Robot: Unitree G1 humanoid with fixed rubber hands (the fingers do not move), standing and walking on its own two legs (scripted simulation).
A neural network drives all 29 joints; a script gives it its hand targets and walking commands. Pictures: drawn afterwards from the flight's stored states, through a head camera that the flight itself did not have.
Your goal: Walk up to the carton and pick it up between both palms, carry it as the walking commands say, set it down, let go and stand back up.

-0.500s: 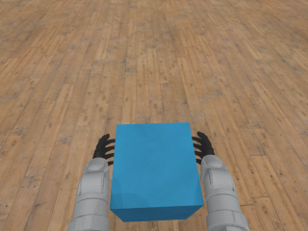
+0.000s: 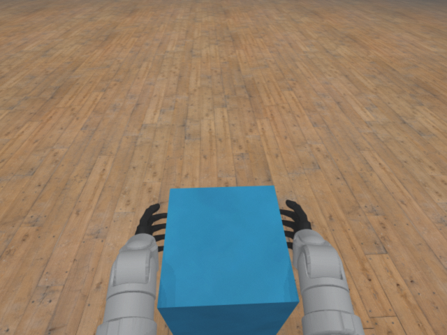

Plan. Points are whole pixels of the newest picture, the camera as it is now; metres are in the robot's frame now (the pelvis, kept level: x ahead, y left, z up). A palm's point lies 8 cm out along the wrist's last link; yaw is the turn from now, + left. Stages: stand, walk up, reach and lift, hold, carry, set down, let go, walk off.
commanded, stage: reach and lift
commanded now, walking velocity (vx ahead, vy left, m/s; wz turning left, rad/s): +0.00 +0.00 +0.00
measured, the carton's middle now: (224, 266) +0.29 +0.00 -0.03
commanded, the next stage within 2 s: hold in 0.88 s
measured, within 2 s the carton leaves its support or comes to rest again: neither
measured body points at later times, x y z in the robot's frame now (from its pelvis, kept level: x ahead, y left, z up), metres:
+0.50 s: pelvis +0.00 +0.00 +0.00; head -0.03 +0.00 +0.45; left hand +0.31 +0.15 +0.04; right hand +0.32 -0.15 +0.04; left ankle +0.03 +0.13 -0.74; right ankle +0.02 -0.13 -0.74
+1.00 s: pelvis +0.00 +0.00 +0.00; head -0.05 +0.00 +0.45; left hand +0.30 +0.14 +0.04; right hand +0.30 -0.15 +0.04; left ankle +0.03 +0.13 -0.74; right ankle +0.02 -0.13 -0.74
